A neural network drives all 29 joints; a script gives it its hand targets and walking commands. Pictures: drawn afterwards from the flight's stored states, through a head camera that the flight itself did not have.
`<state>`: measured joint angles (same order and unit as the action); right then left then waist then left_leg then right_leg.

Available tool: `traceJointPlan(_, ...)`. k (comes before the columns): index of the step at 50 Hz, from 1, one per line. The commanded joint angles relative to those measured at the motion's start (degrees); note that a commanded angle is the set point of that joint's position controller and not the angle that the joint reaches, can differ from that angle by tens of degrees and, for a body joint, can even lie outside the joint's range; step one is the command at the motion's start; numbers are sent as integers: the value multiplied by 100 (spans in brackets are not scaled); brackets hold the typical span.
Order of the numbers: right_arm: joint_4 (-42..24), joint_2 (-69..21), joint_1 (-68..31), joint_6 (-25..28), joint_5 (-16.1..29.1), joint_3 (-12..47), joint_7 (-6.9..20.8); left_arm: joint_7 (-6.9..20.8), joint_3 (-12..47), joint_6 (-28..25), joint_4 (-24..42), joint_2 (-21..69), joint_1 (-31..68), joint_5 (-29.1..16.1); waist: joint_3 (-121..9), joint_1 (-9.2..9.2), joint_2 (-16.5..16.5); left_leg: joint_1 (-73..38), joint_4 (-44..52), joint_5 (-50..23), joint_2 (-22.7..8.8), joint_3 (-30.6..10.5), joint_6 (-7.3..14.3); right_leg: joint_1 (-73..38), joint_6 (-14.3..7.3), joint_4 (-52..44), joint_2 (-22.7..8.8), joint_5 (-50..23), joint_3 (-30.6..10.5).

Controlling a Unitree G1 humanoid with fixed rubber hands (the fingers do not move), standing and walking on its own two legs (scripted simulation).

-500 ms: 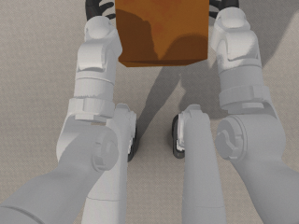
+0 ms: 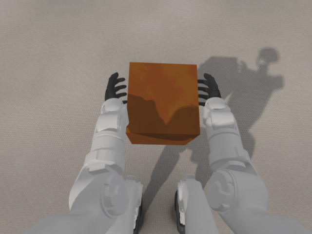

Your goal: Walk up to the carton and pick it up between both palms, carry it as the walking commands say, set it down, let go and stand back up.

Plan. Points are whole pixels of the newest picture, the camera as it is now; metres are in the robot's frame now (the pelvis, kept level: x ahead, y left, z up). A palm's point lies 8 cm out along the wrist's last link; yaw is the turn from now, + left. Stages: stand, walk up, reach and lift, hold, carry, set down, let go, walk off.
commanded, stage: reach and lift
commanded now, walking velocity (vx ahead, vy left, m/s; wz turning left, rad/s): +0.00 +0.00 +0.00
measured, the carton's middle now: (160, 108) +0.45 +0.00 -0.10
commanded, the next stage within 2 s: none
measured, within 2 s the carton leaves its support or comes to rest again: neither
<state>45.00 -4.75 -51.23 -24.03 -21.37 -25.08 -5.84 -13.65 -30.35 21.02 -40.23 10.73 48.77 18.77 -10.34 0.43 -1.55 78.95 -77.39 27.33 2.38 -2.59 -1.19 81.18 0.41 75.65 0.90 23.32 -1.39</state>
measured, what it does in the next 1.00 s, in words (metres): rises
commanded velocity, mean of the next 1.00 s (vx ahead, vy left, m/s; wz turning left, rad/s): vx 0.00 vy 0.00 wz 0.00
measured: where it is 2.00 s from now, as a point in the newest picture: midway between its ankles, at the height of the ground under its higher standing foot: (157, 221)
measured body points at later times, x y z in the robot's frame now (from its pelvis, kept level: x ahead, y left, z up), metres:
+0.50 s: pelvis +0.03 +0.01 +0.07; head +0.14 +0.00 +0.51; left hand +0.41 +0.14 +0.05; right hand +0.43 -0.12 +0.05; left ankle +0.07 +0.13 -0.59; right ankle +0.10 -0.12 -0.59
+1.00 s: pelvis +0.05 +0.01 +0.13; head +0.10 +0.00 +0.57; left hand +0.40 +0.14 +0.12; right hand +0.41 -0.13 +0.11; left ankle +0.07 +0.13 -0.59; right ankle +0.10 -0.12 -0.59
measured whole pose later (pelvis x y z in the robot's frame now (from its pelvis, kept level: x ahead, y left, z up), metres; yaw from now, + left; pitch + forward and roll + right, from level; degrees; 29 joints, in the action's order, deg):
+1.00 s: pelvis +0.05 +0.01 +0.13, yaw +0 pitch +11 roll +0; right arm 34.7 -11.0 -29.8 -24.3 -22.6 -23.9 -2.6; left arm -7.5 -25.6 22.0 -34.0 13.7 29.2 17.6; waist -5.4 0.4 -1.5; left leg 33.1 -39.0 16.7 2.3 -3.2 0.1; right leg 35.0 0.8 38.1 -0.3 13.8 -1.7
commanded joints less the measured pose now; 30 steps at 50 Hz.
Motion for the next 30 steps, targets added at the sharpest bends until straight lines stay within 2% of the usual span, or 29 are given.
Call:
traceJointPlan(1,49,-6250,-2601,611,1002,2217,1672,2418,2793,-288,-400,6020,2996,-1034,-4570,-359,162,-1796,1454,-1008,804,269,17,-3934,-106,-1254,782,-1435,-83)
traceJointPlan(2,57,-6210,-2558,606,985,2298,1639,2418,2619,-294,-624,5966,2727,-896,-4220,-151,201,-1793,1531,-1078,762,257,86,-3947,-75,-1273,751,-1493,-124)
traceJointPlan(3,121,-6348,-2414,593,965,2332,1657,2435,2644,-361,-497,5825,2810,-934,-4251,-164,463,-1705,1547,-1071,740,249,96,-4049,-61,-1364,794,-1586,-149)
traceJointPlan(4,141,-6326,-2275,600,919,2373,1653,2419,2902,-370,-185,5931,2902,-1014,-4306,-208,296,-1907,1578,-1190,780,236,48,-4134,-140,-1446,813,-1637,-204)
traceJointPlan(5,-314,-6472,-2440,636,1166,2749,1636,2440,3108,-425,2,5889,2827,-1109,-4744,-117,385,-1924,1580,-1319,769,264,82,-4539,-81,-1424,783,-1900,-204)
traceJointPlan(7,-526,-6537,-2303,692,1248,2817,1637,2417,3594,-394,125,6155,2738,-1248,-5009,-339,243,-2461,1767,-1831,723,136,22,-4703,-79,-1524,840,-2323,-134)
traceJointPlan(8,-605,-6565,-2216,639,1356,3090,1649,2426,3591,-362,51,6054,2412,-1302,-4948,-275,404,-2608,1812,-1755,710,129,62,-4744,-30,-1579,801,-2215,-98)
traceJointPlan(9,-72,-6506,-2017,573,1088,2710,1639,2431,3243,-378,-50,5714,2564,-1128,-4079,-181,432,-1903,1842,-1306,700,198,61,-4609,-78,-1742,752,-1838,-264)
traceJointPlan(10,-322,-6562,-1936,631,999,2811,1628,2439,3591,-427,149,6036,2635,-1198,-4186,-358,514,-2295,1966,-1541,716,133,34,-4564,-97,-1796,804,-1987,-159)
traceJointPlan(11,-377,-6698,-1892,599,1125,2990,1645,2407,3730,-456,499,5905,2650,-1281,-4638,-257,431,-2515,1941,-1824,673,52,22,-4854,-105,-1746,823,-2203,-208)
traceJointPlan(12,-669,-6514,-2108,652,1333,3107,1676,2457,3949,-391,493,6078,2664,-1355,-5001,-288,43,-2804,2030,-1568,697,157,-21,-5012,-127,-1785,826,-1951,-137)
traceJointPlan(13,-746,-6654,-2105,611,1206,3188,1656,2425,4022,-361,456,6208,2776,-1359,-4689,-288,73,-2755,2103,-1374,689,110,-2,-5058,-153,-1894,797,-1797,-208)
traceJointPlan(14,-640,-6453,-2046,582,1126,3102,1639,2449,3670,-252,-158,6207,2141,-1178,-4311,-343,155,-2690,2224,-1269,709,115,14,-5038,-105,-2014,766,-1651,-115)
traceJointPlan(15,-718,-6470,-2292,589,1173,3154,1637,2495,3618,-264,-183,6211,2178,-1216,-4188,-252,422,-2667,2245,-954,681,132,53,-5135,-72,-2164,757,-1302,-195)
traceJointPlan(16,-348,-6590,-1856,496,1063,2957,1678,2489,3509,-284,-56,5815,2296,-1172,-3740,-219,415,-2661,2352,-1058,649,122,66,-4906,-78,-2241,733,-1447,-188)
traceJointPlan(17,-416,-6678,-1776,541,1061,3019,1694,2494,3642,-312,139,6067,2253,-1128,-4078,-201,122,-2814,2465,-1199,694,127,58,-5257,-135,-2285,710,-1574,-222)
traceJointPlan(18,-436,-6661,-1846,549,1075,2958,1716,2491,3869,-321,344,6122,2623,-1274,-4237,-407,198,-3199,2529,-1108,592,6,40,-5108,-119,-2250,758,-1463,-121)
traceJointPlan(19,-252,-6706,-1844,526,1040,2917,1725,2461,3470,-275,-65,5994,2137,-1000,-3616,-86,157,-2808,2595,-1164,657,96,47,-5126,-113,-2345,729,-1551,-220)
traceJointPlan(20,-425,-6490,-1609,523,918,2822,1702,2504,3351,-235,-413,6143,1627,-962,-3472,-296,197,-3004,2743,-1444,622,68,66,-5275,-61,-2464,702,-1835,-145)
traceJointPlan(21,-629,-6576,-1635,520,986,2950,1757,2509,3513,-280,40,6106,1789,-1062,-3782,-286,272,-3365,2744,-1549,579,-10,54,-5242,-84,-2472,771,-1811,-154)
traceJointPlan(22,-246,-6571,-1364,495,893,2803,1767,2543,3395,-259,-216,5993,1544,-1003,-3568,-240,290,-3174,2770,-1565,575,49,76,-5361,-100,-2594,669,-1839,-190)
traceJointPlan(23,-240,-6399,-1142,523,738,2621,1788,2532,3437,-241,-242,6191,1706,-978,-3309,-443,83,-3290,2908,-1511,553,17,36,-5176,-177,-2701,653,-1732,-221)
traceJointPlan(24,-281,-6656,-1205,464,852,2785,1794,2521,3507,-270,165,6100,1847,-1065,-3546,-321,223,-3489,2902,-1593,564,25,41,-5494,-121,-2762,621,-1826,-269)
traceJointPlan(25,-238,-6531,-1083,480,730,2632,1801,2528,3464,-239,-74,6078,1704,-1014,-3099,-341,131,-3436,3053,-1502,541,15,31,-5470,-146,-2793,651,-1802,-209)
traceJointPlan(26,-384,-6494,-1310,513,691,2562,1799,2559,3365,-297,-37,6005,1803,-916,-3064,-346,238,-3617,3138,-1623,495,-68,84,-5461,-125,-2852,693,-1855,-227)
traceJointPlan(27,-514,-6508,-1159,539,805,2760,1784,2589,3460,-273,-78,6144,1648,-1014,-3277,-362,129,-3562,3174,-1588,526,26,60,-5826,-120,-2969,611,-1934,-258)
traceJointPlan(28,-506,-6617,-1211,544,840,2753,1791,2567,3709,-326,312,6189,1899,-1045,-3372,-371,37,-3830,3251,-1693,525,24,26,-5824,-116,-2950,682,-1974,-236)
traceJointPlan(29,-382,-6715,-815,509,732,2749,1792,2545,3642,-280,137,6078,1564,-952,-3153,-380,172,-3837,3365,-1930,540,22,63,-5948,-73,-3076,623,-2334,-217)
traceJointPlan(30,-697,-6770,-885,539,757,2936,1772,2579,3788,-334,412,6301,1682,-1108,-3604,-468,277,-4131,3356,-2146,538,-39,56,-6272,-103,-3113,657,-2449,-300)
